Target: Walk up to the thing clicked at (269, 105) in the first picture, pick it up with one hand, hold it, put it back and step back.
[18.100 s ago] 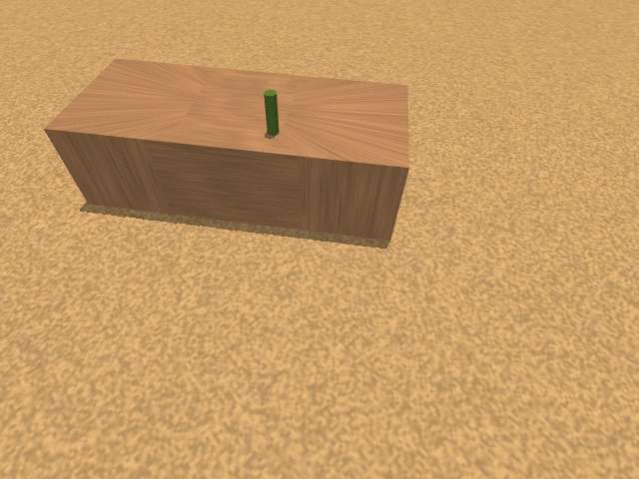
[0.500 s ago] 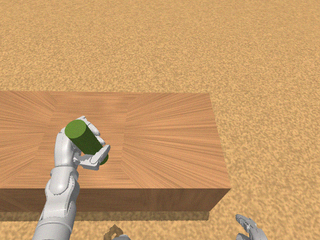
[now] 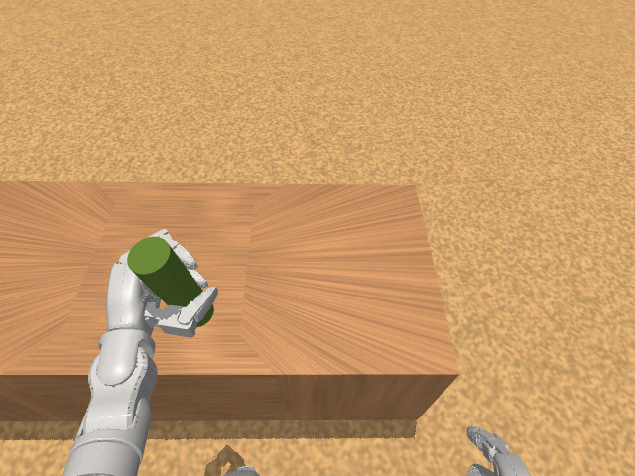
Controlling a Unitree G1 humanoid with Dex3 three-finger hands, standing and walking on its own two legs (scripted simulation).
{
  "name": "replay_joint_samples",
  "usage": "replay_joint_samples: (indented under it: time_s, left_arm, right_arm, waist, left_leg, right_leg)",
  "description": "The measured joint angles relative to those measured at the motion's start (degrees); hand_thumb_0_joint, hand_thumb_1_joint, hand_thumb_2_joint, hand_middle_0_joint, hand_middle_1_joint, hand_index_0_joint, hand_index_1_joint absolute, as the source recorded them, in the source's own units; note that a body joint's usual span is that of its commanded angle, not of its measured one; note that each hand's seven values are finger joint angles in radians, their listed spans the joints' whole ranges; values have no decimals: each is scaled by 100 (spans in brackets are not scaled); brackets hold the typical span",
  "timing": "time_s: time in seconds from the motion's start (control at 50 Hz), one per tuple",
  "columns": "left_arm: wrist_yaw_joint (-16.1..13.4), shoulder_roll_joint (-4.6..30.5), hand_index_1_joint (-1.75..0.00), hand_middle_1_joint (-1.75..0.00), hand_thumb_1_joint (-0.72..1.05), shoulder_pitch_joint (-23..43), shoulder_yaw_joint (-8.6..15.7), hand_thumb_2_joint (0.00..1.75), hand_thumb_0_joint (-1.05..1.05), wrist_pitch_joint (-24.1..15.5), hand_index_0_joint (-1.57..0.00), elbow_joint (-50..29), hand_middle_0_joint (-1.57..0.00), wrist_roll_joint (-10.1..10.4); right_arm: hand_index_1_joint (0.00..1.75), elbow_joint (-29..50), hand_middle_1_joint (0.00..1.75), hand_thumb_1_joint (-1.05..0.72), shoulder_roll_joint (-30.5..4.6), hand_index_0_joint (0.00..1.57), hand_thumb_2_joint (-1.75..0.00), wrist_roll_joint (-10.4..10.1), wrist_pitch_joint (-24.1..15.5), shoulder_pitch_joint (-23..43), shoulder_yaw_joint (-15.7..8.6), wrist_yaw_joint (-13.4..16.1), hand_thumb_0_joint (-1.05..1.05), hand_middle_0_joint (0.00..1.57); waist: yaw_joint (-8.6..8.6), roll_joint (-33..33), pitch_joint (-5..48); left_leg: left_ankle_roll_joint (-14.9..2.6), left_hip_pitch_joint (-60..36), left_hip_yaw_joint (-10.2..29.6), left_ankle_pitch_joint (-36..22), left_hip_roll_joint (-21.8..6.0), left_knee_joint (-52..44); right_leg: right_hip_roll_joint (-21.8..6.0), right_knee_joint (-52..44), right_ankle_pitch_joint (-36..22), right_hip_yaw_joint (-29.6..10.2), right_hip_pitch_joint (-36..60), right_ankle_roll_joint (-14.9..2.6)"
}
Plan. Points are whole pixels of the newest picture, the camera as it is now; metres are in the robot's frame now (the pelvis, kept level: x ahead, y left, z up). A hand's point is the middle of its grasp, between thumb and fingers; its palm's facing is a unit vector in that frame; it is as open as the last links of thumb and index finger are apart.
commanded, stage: hold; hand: left
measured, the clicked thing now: (177, 287) +0.32 +0.17 +0.07
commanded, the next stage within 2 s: crouch in 0.44 s
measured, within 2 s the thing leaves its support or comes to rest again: neither
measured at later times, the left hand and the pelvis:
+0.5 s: hand (188, 287) +0.33 +0.16 +0.05, palm faces +0.09 -1.00 -0.01, open 7.3 cm; pelvis +0.00 +0.00 +0.00, yaw +0 degrees
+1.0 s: hand (200, 291) +0.38 +0.17 -0.04, palm faces +0.11 -0.99 +0.00, open 7.2 cm; pelvis -0.02 +0.00 -0.05, yaw +0 degrees
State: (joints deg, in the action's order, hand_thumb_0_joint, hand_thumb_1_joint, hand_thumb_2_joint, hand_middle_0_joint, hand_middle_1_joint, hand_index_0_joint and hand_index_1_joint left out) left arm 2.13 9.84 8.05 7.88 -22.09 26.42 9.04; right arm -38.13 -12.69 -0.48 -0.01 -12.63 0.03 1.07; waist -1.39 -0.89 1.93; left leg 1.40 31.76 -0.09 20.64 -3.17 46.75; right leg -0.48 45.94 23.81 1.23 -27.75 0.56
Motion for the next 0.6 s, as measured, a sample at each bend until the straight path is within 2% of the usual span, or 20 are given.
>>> replay_joint_samples:
  time_s: [0.12, 0.28, 0.42, 0.6]
  left_arm:
    - [46, -7, -136, -133, -26, 4, -22, 124, -2, 36, -98, 24, -90, 32]
    - [-43, -39, -136, -132, -26, -134, -61, 124, -2, -5, -98, -223, -90, -6]
    - [-7, 20, -136, -132, -26, 29, -46, 124, -2, 66, -98, -47, -90, 3]
    - [-64, -78, -136, -132, -26, -195, -52, 124, -2, 41, -98, -237, -90, 31]
  right_arm:
    - [30, 41, 30, -92, -10, 21, -90, -10, -2, -8, -15, -31, 1, 20]
    - [30, 19, 30, -92, -15, 21, -90, -6, 0, -32, -7, -15, 1, 20]
    - [30, 9, 30, -92, 6, 21, -90, -7, 0, 11, -14, -20, 1, 20]
    - [30, 32, 30, -92, -27, 21, -90, -18, 1, -33, -14, -17, 1, 20]
  waist:
    - [10, 3, -32]
    - [38, 3, -34]
    - [7, 10, -27]
    - [22, -17, -25]
  left_leg:
    - [-1, 4, -11, 0, 0, 3]
    - [-1, -39, -11, 11, 3, -9]
    - [7, 17, 9, 3, 1, 13]
    - [4, -35, -4, 8, -1, -23]
  right_leg:
    - [0, 1, -5, -12, -8, 0]
    - [-3, -9, 7, -12, 35, 2]
    - [1, 15, 7, 6, -15, -8]
    - [3, -22, 6, -7, 32, -3]
